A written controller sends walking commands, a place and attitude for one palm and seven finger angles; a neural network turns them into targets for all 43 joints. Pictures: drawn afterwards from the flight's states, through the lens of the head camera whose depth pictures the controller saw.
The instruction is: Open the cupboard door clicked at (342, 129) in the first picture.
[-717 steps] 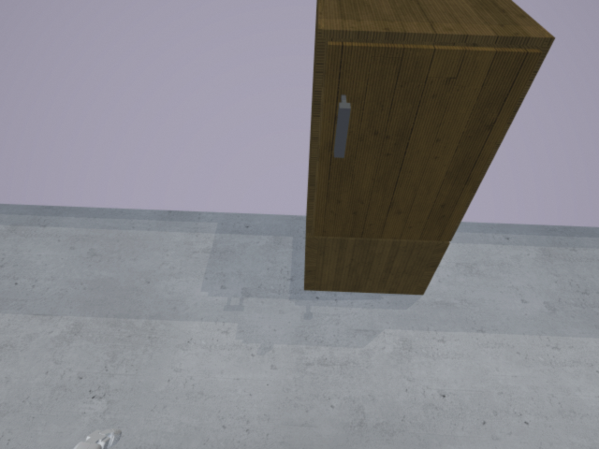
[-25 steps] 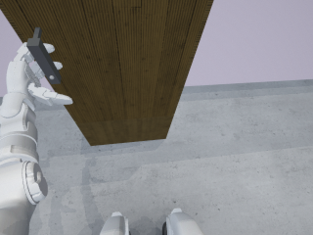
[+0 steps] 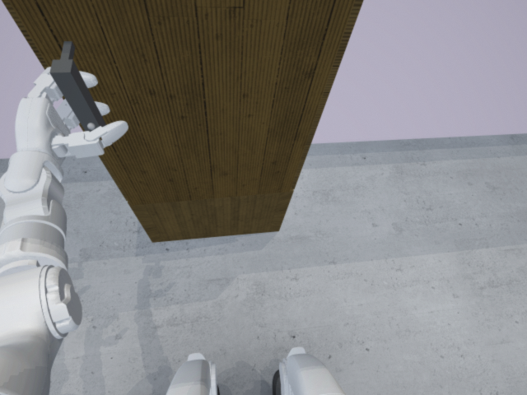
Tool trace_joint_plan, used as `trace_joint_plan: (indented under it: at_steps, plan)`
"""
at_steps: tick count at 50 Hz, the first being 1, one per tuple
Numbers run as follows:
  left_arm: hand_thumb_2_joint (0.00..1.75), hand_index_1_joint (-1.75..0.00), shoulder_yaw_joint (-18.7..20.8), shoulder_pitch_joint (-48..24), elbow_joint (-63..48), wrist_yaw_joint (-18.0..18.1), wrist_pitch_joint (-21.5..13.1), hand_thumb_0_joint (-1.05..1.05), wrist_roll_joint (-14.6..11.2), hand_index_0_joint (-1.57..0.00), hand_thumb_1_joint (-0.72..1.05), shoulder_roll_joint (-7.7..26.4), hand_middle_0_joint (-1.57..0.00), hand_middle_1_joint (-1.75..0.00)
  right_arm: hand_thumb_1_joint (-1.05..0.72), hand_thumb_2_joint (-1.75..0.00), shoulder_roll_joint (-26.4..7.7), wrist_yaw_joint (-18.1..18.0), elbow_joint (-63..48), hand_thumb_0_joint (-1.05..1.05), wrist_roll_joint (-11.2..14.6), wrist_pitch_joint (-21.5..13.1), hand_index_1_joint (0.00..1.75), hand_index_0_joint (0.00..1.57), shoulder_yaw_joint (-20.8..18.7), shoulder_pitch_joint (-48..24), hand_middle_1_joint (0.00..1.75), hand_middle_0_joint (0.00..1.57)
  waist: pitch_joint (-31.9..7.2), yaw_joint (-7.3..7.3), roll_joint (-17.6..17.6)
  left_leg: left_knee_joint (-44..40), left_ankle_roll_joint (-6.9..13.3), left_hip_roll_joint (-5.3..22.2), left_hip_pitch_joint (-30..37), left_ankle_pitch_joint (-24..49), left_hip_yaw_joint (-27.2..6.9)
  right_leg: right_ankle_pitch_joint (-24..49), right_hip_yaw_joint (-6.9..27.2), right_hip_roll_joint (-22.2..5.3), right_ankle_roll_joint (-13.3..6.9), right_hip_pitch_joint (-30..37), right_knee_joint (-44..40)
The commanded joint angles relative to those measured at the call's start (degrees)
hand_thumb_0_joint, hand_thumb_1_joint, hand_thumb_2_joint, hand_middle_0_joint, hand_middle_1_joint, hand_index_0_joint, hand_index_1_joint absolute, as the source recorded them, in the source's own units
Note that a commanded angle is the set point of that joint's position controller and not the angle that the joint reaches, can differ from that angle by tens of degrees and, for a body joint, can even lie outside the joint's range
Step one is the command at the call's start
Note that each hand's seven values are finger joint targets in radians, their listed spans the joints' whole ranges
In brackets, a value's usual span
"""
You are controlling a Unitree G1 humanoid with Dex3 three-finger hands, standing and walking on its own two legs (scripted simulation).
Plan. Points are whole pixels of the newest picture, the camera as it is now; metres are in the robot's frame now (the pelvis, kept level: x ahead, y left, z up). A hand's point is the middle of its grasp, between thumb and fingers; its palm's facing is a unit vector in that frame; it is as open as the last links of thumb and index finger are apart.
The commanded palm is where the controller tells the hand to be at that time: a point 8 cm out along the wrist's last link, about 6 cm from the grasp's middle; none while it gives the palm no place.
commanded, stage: close the thumb around the handle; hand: left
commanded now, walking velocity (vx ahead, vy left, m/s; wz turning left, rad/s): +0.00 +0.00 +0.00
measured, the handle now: (83, 92) +0.55 +0.24 +0.08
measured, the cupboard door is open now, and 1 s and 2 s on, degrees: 1 20 42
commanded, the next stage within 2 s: pull the door open along its arc in 0.30 s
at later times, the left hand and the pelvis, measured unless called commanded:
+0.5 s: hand (95, 124) +0.49 +0.22 +0.08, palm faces +0.05 -1.00 -0.01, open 6.0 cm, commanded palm +0.46 +0.26 +0.08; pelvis +0.00 +0.00 +0.00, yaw +0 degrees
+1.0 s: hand (122, 197) +0.37 +0.17 +0.08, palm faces +0.21 -0.98 +0.08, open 6.4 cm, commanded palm +0.32 +0.21 +0.08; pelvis +0.02 -0.01 +0.02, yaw +0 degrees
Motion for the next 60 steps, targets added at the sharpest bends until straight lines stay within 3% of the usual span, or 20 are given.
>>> trace_joint_plan:
  at_steps: [1,2,5,12,14,15,17,18,21,29,35,39,42,43,44,45,48,51,55,60]
  plan:
    - [0.8,-1.33,1.3,-25.5,-13.0,0.3,-4.3,0.0,-1.0,-0.38,0.68,14.6,-0.38,-1.33,-0.9,-0.9,-10.3,-0.9,-2.9,0.0,-0.1,-1.2,0.3,0.2,-4.2,9.1,0.3,0.2,-26.3,-0.34,8.3,-6.9,-0.4,-0.7,21.0,23.6,-3.3,17.2,-0.2,1.8,-2.0,7.9,-4.8]
    - [0.83,-1.33,0.4,-26.0,-14.3,0.2,-4.6,0.0,-0.9,-0.39,0.73,13.7,-0.39,-1.33,-0.9,-0.9,-10.2,-0.8,-2.8,0.0,-0.2,-1.3,0.3,0.2,-4.2,9.1,0.3,0.2,-27.7,-0.28,10.4,-6.7,-0.6,-0.6,22.8,24.7,-3.3,17.2,-0.3,1.9,-2.0,7.2,-4.6]
    - [0.9,-1.35,0.1,-25.6,-14.8,0.3,-4.7,0.0,-1.5,-0.4,0.9,12.6,-0.4,-1.35,-0.9,-0.9,-10.2,-0.6,-2.5,0.0,-0.3,-1.2,0.3,0.2,-4.5,9.5,0.3,0.2,-28.7,-0.64,9.3,-6.5,-0.9,-0.2,25.3,27.7,-3.9,18.2,-0.8,2.2,-1.9,6.4,-4.7]
    - [0.9,-1.35,2.2,-22.5,-12.3,1.0,-3.2,0.0,-1.0,-0.4,0.9,15.0,-0.4,-1.35,-0.9,-0.9,-10.2,-0.6,-2.8,0.0,-0.1,-0.8,0.3,0.2,-4.2,9.4,0.3,0.2,-25.0,0.06,6.1,-7.2,-0.1,-0.7,19.2,23.7,-2.7,18.6,-0.3,2.0,-1.8,10.0,-5.3]
    - [0.9,-1.35,2.6,-23.5,-14.1,1.4,-3.9,0.0,-0.5,-0.4,0.9,16.0,-0.4,-1.35,-0.9,-0.9,-10.1,-0.7,-3.0,0.0,-0.1,-0.7,0.3,0.2,-4.3,9.6,0.3,0.2,-26.4,0.26,6.5,-7.2,-0.1,-0.8,19.7,24.8,-2.8,19.6,-0.1,2.0,-1.8,10.7,-4.9]
    - [0.9,-1.35,1.1,-23.6,-14.4,1.3,-4.0,0.0,-0.2,-0.4,0.9,14.3,-0.4,-1.35,-0.9,-0.9,-9.9,-0.6,-3.1,0.0,-0.1,-0.8,0.3,0.2,-4.3,9.3,0.3,0.2,-26.7,0.07,8.5,-7.0,-0.1,-0.9,20.6,24.9,-2.5,19.5,0.0,1.9,-1.8,10.0,-5.0]
    - [0.9,-1.35,0.9,-22.6,-13.5,1.1,-3.9,0.0,-0.4,-0.4,0.9,13.5,-0.4,-1.35,-0.9,-0.9,-9.8,-0.5,-3.1,0.0,-0.1,-0.8,0.3,0.2,-4.3,9.2,0.3,0.2,-25.5,0.03,7.8,-6.9,-0.2,-0.8,20.1,24.0,-2.4,18.8,-0.1,1.9,-1.8,9.5,-5.3]
    - [0.9,-1.35,2.0,-22.7,-12.6,1.3,-4.0,0.0,-0.5,-0.4,0.9,15.0,-0.4,-1.35,-0.9,-0.9,-10.1,-0.6,-3.0,0.0,-0.2,-0.8,0.3,0.2,-4.2,9.6,0.3,0.2,-24.5,-0.22,6.2,-7.0,0.0,-0.7,19.4,23.7,-2.8,18.5,-0.2,2.1,-1.9,9.5,-5.2]
    - [0.9,-1.35,0.9,-24.5,-12.7,1.0,-3.9,0.0,-0.1,-0.4,0.9,14.5,-0.4,-1.35,-0.9,-0.9,-10.1,-0.7,-3.0,0.0,-0.1,-0.8,0.3,0.2,-4.2,9.3,0.3,0.2,-25.1,-0.51,7.6,-7.0,0.0,-0.9,18.7,21.4,-2.5,17.3,0.3,1.9,-1.7,9.4,-5.4]
    - [0.9,-1.35,1.9,-12.4,-21.1,0.0,-4.2,0.0,-2.6,-0.4,0.9,12.9,-0.4,-1.35,-0.9,-0.9,-9.7,-0.1,-5.3,0.0,0.3,-0.4,0.3,0.2,-4.8,8.1,0.3,0.2,-30.7,2.94,8.2,-7.7,-0.3,-0.8,23.5,29.7,-1.7,23.8,0.1,2.1,-1.9,14.8,-5.4]
    - [0.9,-1.35,1.4,3.4,-28.7,0.1,-2.8,0.0,-5.4,-0.4,0.9,8.6,-0.4,-1.35,-0.9,-0.9,-8.9,0.4,-8.4,0.0,1.3,-0.4,0.3,0.2,-5.2,5.2,0.3,0.2,-26.4,5.09,3.7,-10.3,0.3,-1.3,20.3,28.7,0.0,27.3,0.3,2.0,-1.9,21.1,-6.8]
    - [0.9,-1.35,-0.1,13.3,-37.6,0.6,-2.8,0.0,-7.4,-0.4,0.9,4.7,-0.4,-1.35,-0.9,-0.9,-8.0,0.6,-10.2,0.0,1.8,-1.1,0.3,0.2,-5.2,2.5,0.3,0.2,-24.8,6.63,5.4,-11.7,0.2,-1.5,21.2,29.8,0.8,29.0,0.5,1.6,-2.0,23.6,-7.3]
    - [0.9,-1.35,-2.8,21.4,-42.2,1.5,-2.1,0.0,-8.8,-0.4,0.9,-0.7,-0.4,-1.35,-0.9,-0.9,-7.3,0.9,-11.6,0.0,2.1,-1.9,0.3,0.2,-5.1,0.4,0.3,0.2,-20.7,6.93,1.7,-12.9,0.2,-1.7,19.9,27.6,1.1,28.5,0.0,1.7,-1.9,24.3,-8.0]
    - [0.9,-1.35,3.6,21.8,-47.4,9.1,-1.9,0.0,-11.9,-0.4,0.9,-2.0,-0.4,-1.35,-0.9,-0.9,-5.6,0.9,-12.0,0.0,1.7,-2.8,0.3,0.2,-5.3,-1.6,0.3,0.2,-21.1,11.49,1.5,-13.3,-0.4,-2.1,18.5,27.9,1.1,27.7,-0.7,1.6,-1.8,25.2,-8.3]
    - [0.9,-1.35,-1.5,25.2,-46.7,13.3,-0.9,0.0,-10.8,-0.4,0.9,-8.7,-0.4,-1.35,-0.9,-0.9,-5.2,1.3,-11.8,0.0,1.5,-3.5,0.3,0.2,-5.2,-2.3,0.3,0.2,-19.1,9.62,1.5,-13.7,-0.8,-2.1,19.2,26.0,1.5,25.9,-1.2,1.5,-1.6,23.6,-8.3]
    - [0.9,-1.35,-3.5,26.3,-47.9,16.1,-0.6,0.0,-10.2,-0.4,0.9,-11.5,-0.4,-1.35,-0.9,-0.9,-5.3,1.7,-11.5,0.0,1.5,-4.1,0.3,0.2,-5.2,-2.6,0.3,0.2,-17.1,8.97,0.8,-13.7,-1.1,-1.9,19.1,25.2,1.1,24.6,-1.7,1.3,-1.6,22.0,-8.3]
    - [0.9,-1.35,-7.3,31.9,-55.0,24.1,-0.8,0.0,-6.2,-0.4,0.9,-15.6,-0.4,-1.35,-0.9,-0.9,-4.8,2.4,-11.5,0.0,0.3,-4.9,0.3,0.2,-5.4,-4.0,0.3,0.2,-18.0,9.31,-0.6,-13.1,-1.2,-1.8,20.0,25.2,0.8,23.6,-1.7,1.0,-1.8,22.5,-7.5]
    - [0.9,-1.35,-14.4,34.2,-62.6,32.1,-0.5,0.0,-1.2,-0.4,0.9,-22.7,-0.4,-1.35,-0.9,-0.9,-3.6,3.2,-11.9,0.0,-0.9,-5.3,0.3,0.2,-5.3,-6.3,0.3,0.2,-18.6,9.36,1.3,-12.8,-1.4,-1.8,21.7,25.6,0.7,22.8,-1.8,0.2,-2.0,22.1,-6.7]
    - [0.9,-1.35,-22.0,38.3,-67.8,42.2,1.6,0.0,5.2,-0.4,0.9,-29.5,-0.4,-1.35,-0.9,-0.9,-2.8,3.5,-12.4,0.0,-2.2,-4.8,0.3,0.2,-5.2,-9.0,0.3,0.2,-17.3,8.71,-2.5,-12.8,-1.1,-2.0,20.9,21.2,0.1,19.6,-1.7,-0.3,-1.9,22.1,-7.4]
    - [0.9,-1.35,-33.6,44.3,-74.3,47.6,4.8,0.0,12.1,-0.4,0.9,-36.7,-0.4,-1.35,-0.9,-0.9,-1.6,2.8,-13.7,0.0,-3.3,-4.0,0.3,0.2,-5.0,-10.9,0.3,0.2,-15.8,7.43,-2.7,-13.1,-0.8,-2.1,22.2,18.1,-0.2,17.7,-1.5,-0.8,-2.1,22.2,-8.9]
